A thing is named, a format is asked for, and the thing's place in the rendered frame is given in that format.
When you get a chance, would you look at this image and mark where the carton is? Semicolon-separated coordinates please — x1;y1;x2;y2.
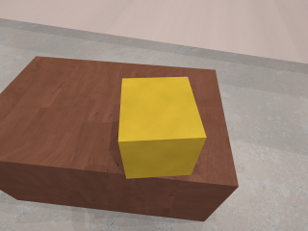
118;76;207;179

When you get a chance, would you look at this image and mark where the pedestal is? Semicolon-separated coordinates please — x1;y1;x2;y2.
0;56;239;222

